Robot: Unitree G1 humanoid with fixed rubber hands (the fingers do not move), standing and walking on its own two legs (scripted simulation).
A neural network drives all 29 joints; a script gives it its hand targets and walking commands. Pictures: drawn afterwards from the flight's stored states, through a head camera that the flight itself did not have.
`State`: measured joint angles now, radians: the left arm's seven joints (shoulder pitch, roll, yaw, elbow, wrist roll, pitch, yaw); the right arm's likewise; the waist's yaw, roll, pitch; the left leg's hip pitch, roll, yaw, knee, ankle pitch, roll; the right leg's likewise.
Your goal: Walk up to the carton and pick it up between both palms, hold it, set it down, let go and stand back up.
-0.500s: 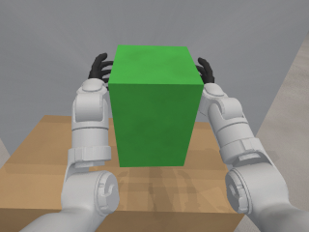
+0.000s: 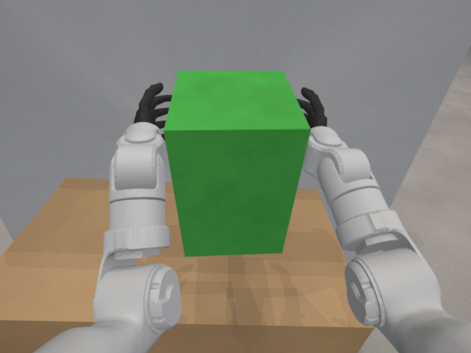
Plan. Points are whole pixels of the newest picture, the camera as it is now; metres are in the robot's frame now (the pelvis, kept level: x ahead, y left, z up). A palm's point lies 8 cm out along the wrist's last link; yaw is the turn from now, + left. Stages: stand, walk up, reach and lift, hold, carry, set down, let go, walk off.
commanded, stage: hold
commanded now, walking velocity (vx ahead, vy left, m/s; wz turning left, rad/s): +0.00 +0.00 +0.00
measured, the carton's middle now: (232, 166) +0.36 +0.00 +0.21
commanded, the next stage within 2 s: none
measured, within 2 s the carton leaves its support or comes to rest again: neither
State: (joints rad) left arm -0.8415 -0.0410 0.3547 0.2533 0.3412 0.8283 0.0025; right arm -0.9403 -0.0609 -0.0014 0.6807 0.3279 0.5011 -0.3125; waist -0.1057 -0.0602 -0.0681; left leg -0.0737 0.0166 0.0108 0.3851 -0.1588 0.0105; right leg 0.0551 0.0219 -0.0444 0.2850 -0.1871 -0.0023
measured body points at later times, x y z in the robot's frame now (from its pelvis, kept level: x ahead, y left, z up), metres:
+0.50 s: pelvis +0.00 +0.00 +0.00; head -0.09 +0.03 +0.44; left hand +0.38 +0.14 +0.27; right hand +0.38 -0.13 +0.27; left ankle +0.04 +0.11 -0.75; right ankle -0.01 -0.11 -0.75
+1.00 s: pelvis +0.00 +0.00 +0.00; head -0.09 +0.03 +0.44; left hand +0.38 +0.14 +0.27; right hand +0.38 -0.13 +0.27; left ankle +0.04 +0.11 -0.75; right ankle -0.01 -0.11 -0.75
